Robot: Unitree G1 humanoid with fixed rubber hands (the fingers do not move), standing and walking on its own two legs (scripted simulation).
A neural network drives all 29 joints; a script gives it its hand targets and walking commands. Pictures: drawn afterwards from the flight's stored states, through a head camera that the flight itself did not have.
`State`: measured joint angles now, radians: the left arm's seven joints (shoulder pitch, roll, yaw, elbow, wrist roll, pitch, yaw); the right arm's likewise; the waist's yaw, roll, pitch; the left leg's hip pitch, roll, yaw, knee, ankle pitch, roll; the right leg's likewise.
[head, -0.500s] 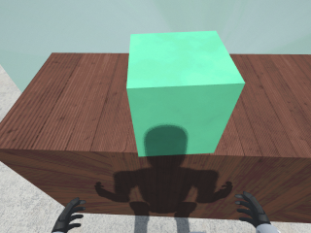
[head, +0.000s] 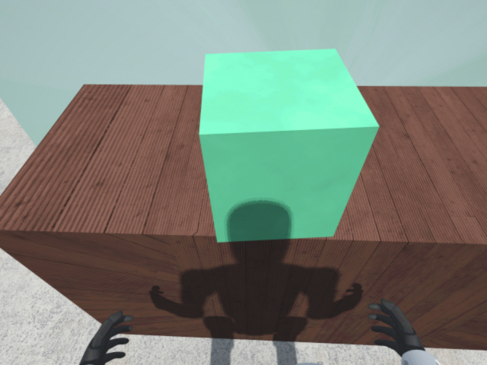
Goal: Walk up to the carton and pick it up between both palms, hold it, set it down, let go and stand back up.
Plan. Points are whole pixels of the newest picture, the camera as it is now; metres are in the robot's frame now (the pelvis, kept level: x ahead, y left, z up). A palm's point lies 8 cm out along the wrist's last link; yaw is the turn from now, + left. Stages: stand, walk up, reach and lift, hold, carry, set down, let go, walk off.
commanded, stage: stand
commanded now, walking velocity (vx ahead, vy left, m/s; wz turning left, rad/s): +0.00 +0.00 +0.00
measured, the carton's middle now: (273, 150) +0.42 -0.04 +0.13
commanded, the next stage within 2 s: walk up in 0.22 s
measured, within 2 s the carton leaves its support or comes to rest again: neither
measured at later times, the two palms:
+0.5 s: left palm out of the picture +0.13 +0.27 -0.08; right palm out of the picture +0.13 -0.26 -0.08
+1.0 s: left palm out of the picture +0.00 +0.19 -0.07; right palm out of the picture -0.07 -0.41 -0.10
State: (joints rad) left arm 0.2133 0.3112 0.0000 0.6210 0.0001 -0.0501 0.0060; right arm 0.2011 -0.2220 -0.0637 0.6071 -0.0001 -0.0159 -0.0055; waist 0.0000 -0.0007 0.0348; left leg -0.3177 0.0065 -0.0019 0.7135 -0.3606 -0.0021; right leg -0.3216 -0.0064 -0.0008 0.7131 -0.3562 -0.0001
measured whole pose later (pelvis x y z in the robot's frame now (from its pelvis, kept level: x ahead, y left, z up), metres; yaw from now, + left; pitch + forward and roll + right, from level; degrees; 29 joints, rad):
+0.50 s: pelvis -0.01 +0.00 +0.00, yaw +0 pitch -3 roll +0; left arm 0.19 0.34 0.00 0.64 0.00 0.01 -0.01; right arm 0.21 -0.24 -0.07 0.62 0.00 -0.02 -0.04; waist 0.00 -0.01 0.07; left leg -0.32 0.01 0.00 0.72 -0.34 0.00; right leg -0.39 0.01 0.01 0.90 -0.35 0.00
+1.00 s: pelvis -0.13 -0.10 +0.00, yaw -3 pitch -4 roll +2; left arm 0.24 0.38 0.00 0.64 0.00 0.01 0.00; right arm 0.33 -0.37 -0.11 0.62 0.00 0.03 -0.04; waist -0.01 0.03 0.16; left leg -0.45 -0.06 -0.08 1.18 -0.51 0.02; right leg -0.42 0.01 0.07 0.70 -0.25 -0.02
